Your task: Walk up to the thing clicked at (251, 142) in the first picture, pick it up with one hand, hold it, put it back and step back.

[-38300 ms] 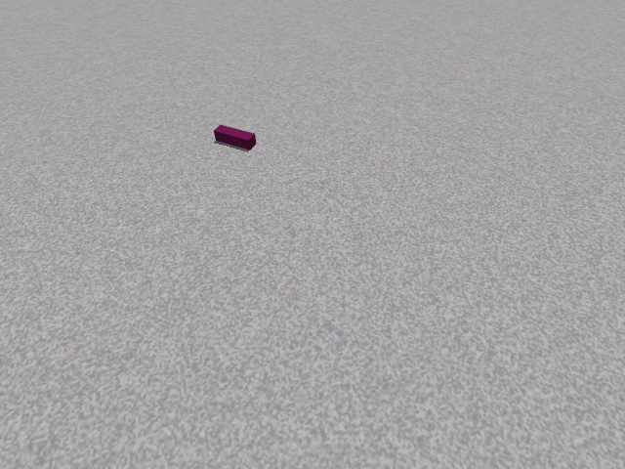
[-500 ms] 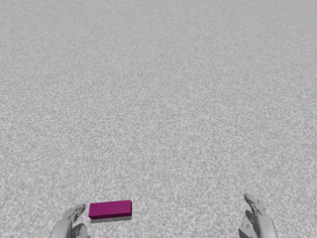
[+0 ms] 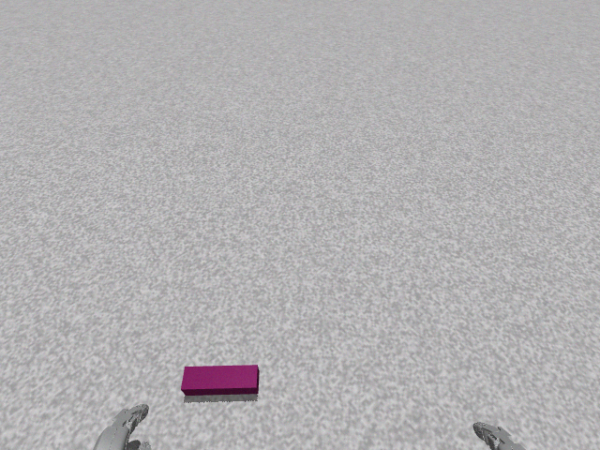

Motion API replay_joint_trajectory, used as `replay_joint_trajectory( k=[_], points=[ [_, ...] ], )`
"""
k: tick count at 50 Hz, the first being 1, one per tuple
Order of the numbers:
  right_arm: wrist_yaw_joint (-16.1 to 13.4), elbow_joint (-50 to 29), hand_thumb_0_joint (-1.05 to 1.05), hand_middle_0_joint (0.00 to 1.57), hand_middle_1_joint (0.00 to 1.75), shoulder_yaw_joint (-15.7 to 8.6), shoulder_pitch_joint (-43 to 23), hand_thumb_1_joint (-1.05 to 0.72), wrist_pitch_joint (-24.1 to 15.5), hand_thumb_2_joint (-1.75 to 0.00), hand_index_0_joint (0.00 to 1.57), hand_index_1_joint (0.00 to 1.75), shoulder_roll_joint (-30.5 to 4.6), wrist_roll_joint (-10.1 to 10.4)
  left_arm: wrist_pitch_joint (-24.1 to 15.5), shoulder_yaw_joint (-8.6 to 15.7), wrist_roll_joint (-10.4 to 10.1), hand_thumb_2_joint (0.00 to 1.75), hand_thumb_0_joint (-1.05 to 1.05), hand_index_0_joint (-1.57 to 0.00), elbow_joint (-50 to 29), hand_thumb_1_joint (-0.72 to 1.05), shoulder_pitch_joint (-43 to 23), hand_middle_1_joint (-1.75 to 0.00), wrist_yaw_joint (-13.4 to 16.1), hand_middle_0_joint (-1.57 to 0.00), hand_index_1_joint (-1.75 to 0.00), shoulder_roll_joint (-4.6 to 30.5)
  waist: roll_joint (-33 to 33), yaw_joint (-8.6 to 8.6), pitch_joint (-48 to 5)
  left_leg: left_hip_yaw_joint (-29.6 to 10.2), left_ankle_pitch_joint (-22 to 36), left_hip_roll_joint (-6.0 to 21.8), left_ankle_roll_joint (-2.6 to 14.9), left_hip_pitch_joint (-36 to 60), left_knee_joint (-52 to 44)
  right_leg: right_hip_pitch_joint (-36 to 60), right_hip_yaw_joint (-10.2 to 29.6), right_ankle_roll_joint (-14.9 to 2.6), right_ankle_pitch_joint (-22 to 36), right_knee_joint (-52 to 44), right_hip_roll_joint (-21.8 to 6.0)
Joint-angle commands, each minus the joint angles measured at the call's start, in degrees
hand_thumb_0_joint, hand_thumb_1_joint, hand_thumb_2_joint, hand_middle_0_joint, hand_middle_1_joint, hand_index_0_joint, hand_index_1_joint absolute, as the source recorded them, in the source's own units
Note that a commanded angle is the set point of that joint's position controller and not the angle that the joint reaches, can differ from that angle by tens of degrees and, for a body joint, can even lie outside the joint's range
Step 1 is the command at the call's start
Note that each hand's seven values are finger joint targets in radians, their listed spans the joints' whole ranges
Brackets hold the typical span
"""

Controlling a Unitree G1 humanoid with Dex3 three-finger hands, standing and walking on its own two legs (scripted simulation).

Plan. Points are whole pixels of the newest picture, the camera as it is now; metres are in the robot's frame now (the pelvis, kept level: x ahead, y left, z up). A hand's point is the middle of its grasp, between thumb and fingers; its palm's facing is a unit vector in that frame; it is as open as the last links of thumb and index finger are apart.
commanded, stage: stand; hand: left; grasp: from above
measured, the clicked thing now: (221, 380) +0.43 +0.27 -0.71
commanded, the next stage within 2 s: none
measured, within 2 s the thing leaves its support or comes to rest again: neither
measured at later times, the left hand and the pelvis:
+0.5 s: hand out of the picture +0.03 +0.25 -0.13, palm faces +0.04 -0.94 -0.33, open 7.4 cm; pelvis +0.00 +0.01 +0.03, yaw +0 degrees
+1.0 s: hand out of the picture +0.05 +0.24 -0.13, palm faces +0.03 -0.94 -0.33, open 7.4 cm; pelvis +0.00 +0.00 +0.04, yaw +0 degrees
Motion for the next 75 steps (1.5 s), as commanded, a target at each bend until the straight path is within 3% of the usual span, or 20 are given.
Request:
replay_joint_trajectory(
  k=[1, 5, 6, 9, 15, 19, 20, 25, 30, 33, 36, 39, 45, 46, 48, 53, 56, 60, 69, 75],
  points=[
    [0.0, -2.2, 0.0, 0.2, 0.3, -2.8, -2.0, -0.9, -0.7, -0.9, 0.2, 0.3, -8.1, 0.0, -4.1, 3.1, 0.1, 0.9, 0.0, -0.2, 2.1, 0.9, -3.2, -0.3, 0.3, -0.2, -0.3, 8.6, -0.2, -0.06, -4.7, -5.4, 10.0, 3.6, 2.28, 7.3, -11.5, 5.0, 5.2, -2.63, 9.4, -13.4, -4.2],
    [-0.4, 1.5, 0.0, 0.2, 0.3, -2.7, -2.4, -0.9, -0.5, -0.9, 0.2, 0.3, -8.9, 0.2, -4.5, 2.7, -0.6, 0.9, 0.0, -0.2, 8.7, 0.9, -2.1, -0.3, 0.3, -0.2, -0.3, 7.8, 2.1, 0.67, -4.0, -7.8, 16.5, 5.5, 2.07, 10.4, -16.6, 9.4, 3.1, -1.93, 14.4, -15.3, -3.5],
    [-0.6, 2.3, 0.0, 0.2, 0.3, -2.7, -1.8, -0.9, -0.5, -0.9, 0.2, 0.3, -9.5, 0.3, -4.6, 2.6, -0.8, 0.9, 0.0, -0.2, 9.9, 0.9, -2.8, -0.3, 0.3, -0.2, -0.3, 7.8, 2.8, 0.03, -3.5, -7.9, 17.6, 5.9, 1.78, 11.8, -18.3, 10.0, 3.2, -1.78, 15.3, -15.6, -3.3],
    [-0.9, 4.5, 0.0, 0.2, 0.3, -2.8, -2.7, -0.9, 0.1, -0.9, 0.2, 0.3, -10.2, 0.7, -4.3, 2.5, -0.9, 0.9, 0.0, -0.2, 13.7, 0.9, -3.0, -0.3, 0.3, -0.2, -0.3, 8.2, 3.6, 0.15, -1.3, -9.3, 13.9, 6.8, 1.47, 11.6, -22.8, 11.8, 2.3, -1.38, 13.4, -17.5, -3.1],
    [-1.1, 8.4, 0.0, 0.2, 0.3, -2.8, -2.3, -0.9, 0.6, -0.9, 0.2, 0.3, -10.2, 1.3, -4.8, 2.1, -0.8, 0.9, 0.0, -0.2, 19.7, 0.9, -2.4, -0.3, 0.4, -0.2, -0.3, 9.3, 0.9, 0.1, -0.6, -7.4, 17.5, 6.2, 0.84, 15.5, -24.1, 14.7, 2.9, -1.19, 15.9, -22.4, -4.5],
    [-0.9, 10.1, 0.0, 0.2, 0.3, -2.7, -2.2, -0.9, 1.3, -0.9, 0.2, 0.3, -10.4, 1.3, -4.7, 1.8, -0.8, 0.9, 0.0, -0.2, 21.8, 0.9, -3.3, -0.3, 0.3, -0.2, -0.3, 9.6, 1.4, -0.38, 2.6, -7.9, 9.5, 6.1, 0.56, 13.3, -27.1, 14.3, 2.9, -1.06, 11.7, -24.4, -4.3],
    [-0.9, 10.3, 0.0, 0.2, 0.3, -2.8, -2.5, -0.9, 1.2, -0.9, 0.2, 0.3, -10.9, 1.3, -4.8, 1.8, -0.9, 0.9, 0.0, -0.2, 22.1, 0.9, -3.1, -0.3, 0.2, -0.2, -0.3, 9.7, 1.3, -0.19, 0.6, -7.5, 11.1, 6.1, 0.84, 15.0, -26.7, 15.3, 3.2, -1.32, 13.1, -24.7, -4.8],
    [-0.7, 11.6, 0.0, 0.2, 0.3, -2.6, -3.2, -0.9, 1.2, -0.9, 0.2, 0.3, -10.5, 1.5, -4.8, 1.5, -0.9, 0.9, 0.0, -0.2, 24.2, 0.9, -2.8, -0.3, 0.2, -0.2, -0.3, 9.8, 1.4, -0.06, 1.9, -7.8, 11.8, 6.4, 0.59, 15.5, -27.3, 14.5, 3.0, -1.0, 13.1, -25.9, -4.9],
    [-0.4, 12.0, 0.0, 0.2, 0.3, -2.4, -4.0, -0.9, 1.6, -0.9, 0.2, 0.3, -11.1, 1.4, -4.9, 1.5, -0.9, 0.9, 0.0, -0.2, 25.2, 0.9, -2.7, -0.3, 0.0, -0.2, -0.3, 10.6, 1.4, 0.08, 3.5, -8.5, 5.3, 6.5, 0.54, 13.0, -29.1, 14.1, 2.7, -0.89, 9.0, -26.5, -4.5],
    [-0.3, 12.3, 0.0, 0.2, 0.3, -2.2, -3.7, -0.9, 1.6, -0.9, 0.2, 0.3, -11.1, 1.5, -5.0, 1.6, -1.0, 0.9, 0.0, -0.2, 25.4, 0.9, -3.3, -0.3, -0.1, -0.2, -0.3, 11.0, 1.8, -0.08, 3.1, -8.5, 5.5, 6.6, 0.6, 12.7, -29.1, 14.6, 3.0, -1.12, 9.5, -26.6, -4.7],
    [-0.3, 12.3, 0.0, 0.2, 0.3, -2.1, -3.8, -0.9, 1.4, -0.9, 0.2, 0.3, -11.4, 1.6, -5.2, 1.5, -1.0, 0.9, 0.0, -0.2, 25.6, 0.9, -3.8, -0.3, -0.2, -0.2, -0.3, 11.0, 1.5, -0.4, 2.1, -8.0, 7.6, 6.6, 0.63, 13.4, -28.4, 14.9, 3.4, -1.2, 10.1, -26.9, -5.2],
    [-0.4, 12.9, 0.0, 0.2, 0.3, -1.8, -3.4, -0.9, 1.1, -0.9, 0.2, 0.3, -11.3, 1.7, -5.4, 1.5, -1.2, 0.9, 0.0, -0.2, 25.6, 0.9, -4.7, -0.3, -0.1, -0.2, -0.3, 11.4, 1.1, -0.71, 0.0, -7.1, 15.4, 6.9, 0.6, 16.2, -27.0, 16.0, 3.8, -1.46, 14.9, -27.0, -5.7],
    [-0.4, 13.1, 0.0, 0.2, 0.3, -1.5, -4.1, -0.9, 1.1, -0.9, 0.2, 0.3, -12.4, 1.8, -5.3, 1.4, -1.3, 0.9, 0.0, -0.2, 26.0, 0.9, -4.8, -0.3, -0.3, -0.2, -0.3, 11.4, 1.3, -0.72, 0.3, -6.9, 16.4, 7.1, 0.68, 16.8, -27.2, 15.6, 3.4, -1.31, 15.4, -27.1, -5.4],
    [-0.5, 13.2, 0.0, 0.2, 0.3, -1.5, -4.1, -0.9, 1.0, -0.9, 0.2, 0.3, -12.4, 1.8, -5.4, 1.5, -1.5, 0.9, 0.0, -0.2, 26.0, 0.9, -4.5, -0.3, -0.3, -0.2, -0.3, 11.6, 1.0, -0.36, -0.5, -6.8, 19.3, 7.3, 0.8, 17.7, -26.6, 16.6, 3.7, -1.43, 17.6, -27.0, -5.9],
    [-0.5, 13.5, 0.0, 0.2, 0.3, -1.3, -3.9, -0.9, 1.1, -0.9, 0.2, 0.3, -12.4, 1.9, -5.2, 1.5, -1.5, 0.9, 0.0, -0.2, 26.2, 0.9, -5.0, -0.3, -0.4, -0.2, -0.3, 11.7, 0.7, -0.79, 0.6, -6.8, 16.3, 7.1, 0.49, 17.0, -27.3, 15.4, 3.5, -1.39, 15.6, -27.4, -5.4],
    [-0.5, 13.6, 0.0, 0.2, 0.3, -1.1, -4.1, -0.9, 0.9, -0.9, 0.2, 0.3, -12.7, 1.9, -5.3, 1.7, -1.6, 0.9, 0.0, -0.2, 25.8, 0.9, -5.9, -0.3, -0.5, -0.2, -0.3, 12.3, 1.0, -0.65, -1.0, -6.4, 19.6, 7.5, 0.48, 17.7, -27.1, 16.8, 3.7, -1.45, 18.2, -27.1, -5.6],
    [-0.5, 13.8, 0.0, 0.2, 0.3, -1.0, -4.8, -0.9, 1.0, -0.9, 0.2, 0.3, -12.6, 1.9, -5.1, 1.6, -1.6, 0.9, 0.0, -0.2, 26.2, 0.9, -6.1, -0.3, -0.6, -0.2, -0.3, 12.1, 1.1, -0.6, 0.9, -6.7, 15.3, 7.5, 0.32, 16.4, -27.9, 15.8, 3.7, -1.53, 15.1, -27.5, -5.5],
    [-0.3, 13.8, 0.0, 0.2, 0.3, -1.0, -4.6, -0.9, 1.0, -0.9, 0.2, 0.3, -12.8, 2.0, -5.4, 1.6, -1.5, 0.9, 0.0, -0.2, 26.0, 0.9, -6.7, -0.3, -0.8, -0.2, -0.3, 12.5, 0.7, -0.87, 0.7, -6.6, 14.9, 7.4, 0.13, 16.0, -28.0, 16.0, 4.0, -1.62, 14.2, -28.0, -5.6],
    [-0.3, 13.7, 0.0, 0.2, 0.3, -1.1, -5.4, -0.9, 0.7, -0.9, 0.2, 0.3, -13.5, 2.0, -5.7, 1.6, -1.8, 0.9, 0.0, -0.2, 25.4, 0.9, -7.6, -0.3, -0.7, -0.2, -0.3, 12.9, 0.6, -0.8, -2.9, -5.8, 25.2, 8.3, 0.25, 19.3, -26.1, 18.0, 3.8, -1.69, 23.5, -27.0, -6.1],
    [-0.4, 14.0, 0.0, 0.2, 0.3, -0.9, -5.1, -0.9, 0.8, -0.9, 0.2, 0.3, -13.5, 2.1, -5.6, 1.6, -1.9, 0.9, 0.0, -0.2, 25.5, 0.9, -7.8, -0.3, -0.8, -0.2, -0.3, 13.2, 0.4, -1.02, -2.8, -5.7, 23.9, 8.3, -0.11, 19.0, -26.6, 17.9, 3.7, -1.79, 22.6, -27.1, -5.9]
  ],
)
